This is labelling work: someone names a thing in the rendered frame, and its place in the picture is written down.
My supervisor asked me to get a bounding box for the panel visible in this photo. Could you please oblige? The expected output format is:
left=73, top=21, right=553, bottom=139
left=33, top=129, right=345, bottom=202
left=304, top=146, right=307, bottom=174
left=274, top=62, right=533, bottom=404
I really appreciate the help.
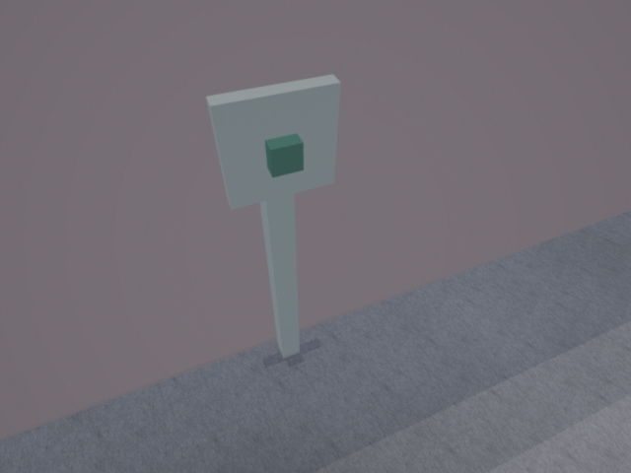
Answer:
left=206, top=74, right=341, bottom=359

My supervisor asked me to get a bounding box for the button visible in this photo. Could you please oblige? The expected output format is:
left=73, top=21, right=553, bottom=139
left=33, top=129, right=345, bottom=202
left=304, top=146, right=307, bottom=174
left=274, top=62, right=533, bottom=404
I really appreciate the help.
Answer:
left=265, top=133, right=304, bottom=177

